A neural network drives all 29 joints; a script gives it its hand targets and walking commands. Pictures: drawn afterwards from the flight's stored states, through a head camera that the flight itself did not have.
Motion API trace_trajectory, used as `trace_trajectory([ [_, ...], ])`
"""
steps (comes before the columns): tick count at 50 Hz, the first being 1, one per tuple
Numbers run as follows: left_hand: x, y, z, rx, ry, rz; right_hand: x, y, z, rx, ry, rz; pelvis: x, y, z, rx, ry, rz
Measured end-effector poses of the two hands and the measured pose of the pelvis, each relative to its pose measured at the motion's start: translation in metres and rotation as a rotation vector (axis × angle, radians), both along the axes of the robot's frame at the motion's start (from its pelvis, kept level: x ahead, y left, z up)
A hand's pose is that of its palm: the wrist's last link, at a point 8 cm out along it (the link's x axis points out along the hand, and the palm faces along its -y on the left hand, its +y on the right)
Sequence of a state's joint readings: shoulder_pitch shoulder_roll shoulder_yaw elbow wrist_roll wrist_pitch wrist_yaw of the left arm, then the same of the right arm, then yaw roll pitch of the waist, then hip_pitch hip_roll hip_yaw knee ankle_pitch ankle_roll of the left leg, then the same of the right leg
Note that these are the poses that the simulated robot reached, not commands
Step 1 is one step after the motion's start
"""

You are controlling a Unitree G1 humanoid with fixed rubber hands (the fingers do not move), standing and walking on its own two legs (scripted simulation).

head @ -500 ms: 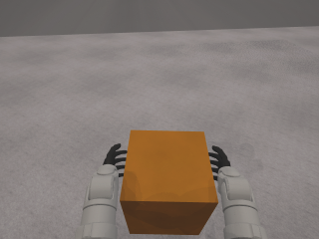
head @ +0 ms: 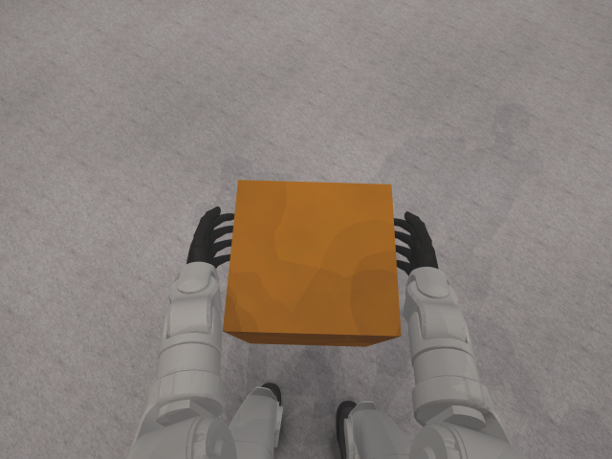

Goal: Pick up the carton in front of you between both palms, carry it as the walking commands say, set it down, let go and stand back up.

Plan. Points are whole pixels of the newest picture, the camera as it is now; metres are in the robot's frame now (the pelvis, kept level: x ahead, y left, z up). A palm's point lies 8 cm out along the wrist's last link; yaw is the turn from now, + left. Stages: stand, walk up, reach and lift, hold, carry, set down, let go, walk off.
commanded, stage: set down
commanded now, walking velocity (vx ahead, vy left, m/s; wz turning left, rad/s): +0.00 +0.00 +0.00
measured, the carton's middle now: (310, 275) +0.36 +0.03 -0.14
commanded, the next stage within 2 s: none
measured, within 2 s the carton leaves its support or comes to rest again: rests again in 1.96 s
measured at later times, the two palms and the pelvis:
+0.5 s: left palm (223, 266) +0.39 +0.19 -0.21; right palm (389, 261) +0.42 -0.11 -0.21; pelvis -0.03 +0.01 -0.13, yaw -1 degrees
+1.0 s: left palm (237, 278) +0.41 +0.19 -0.37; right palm (370, 263) +0.46 -0.10 -0.37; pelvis -0.06 +0.00 -0.26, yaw -1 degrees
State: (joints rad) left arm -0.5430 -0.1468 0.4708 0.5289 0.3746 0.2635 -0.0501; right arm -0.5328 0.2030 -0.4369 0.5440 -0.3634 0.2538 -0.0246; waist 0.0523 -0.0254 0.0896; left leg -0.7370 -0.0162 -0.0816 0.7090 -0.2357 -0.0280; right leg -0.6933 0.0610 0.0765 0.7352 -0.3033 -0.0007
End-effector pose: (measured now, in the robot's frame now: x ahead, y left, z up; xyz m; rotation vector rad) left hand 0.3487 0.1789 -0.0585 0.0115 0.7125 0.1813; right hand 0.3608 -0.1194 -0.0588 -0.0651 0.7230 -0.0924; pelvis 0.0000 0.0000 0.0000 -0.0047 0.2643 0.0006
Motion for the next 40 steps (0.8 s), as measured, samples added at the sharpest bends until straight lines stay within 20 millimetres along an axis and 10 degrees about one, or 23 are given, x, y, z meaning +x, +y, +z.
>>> trace_trajectory([
  [40,0.053,0.009,-0.251,-0.038,-0.031,0.131,0.086,0.011,-0.248,0.030,-0.028,0.078,-0.052,0.009,-0.215,-0.001,0.549,-0.017],
])
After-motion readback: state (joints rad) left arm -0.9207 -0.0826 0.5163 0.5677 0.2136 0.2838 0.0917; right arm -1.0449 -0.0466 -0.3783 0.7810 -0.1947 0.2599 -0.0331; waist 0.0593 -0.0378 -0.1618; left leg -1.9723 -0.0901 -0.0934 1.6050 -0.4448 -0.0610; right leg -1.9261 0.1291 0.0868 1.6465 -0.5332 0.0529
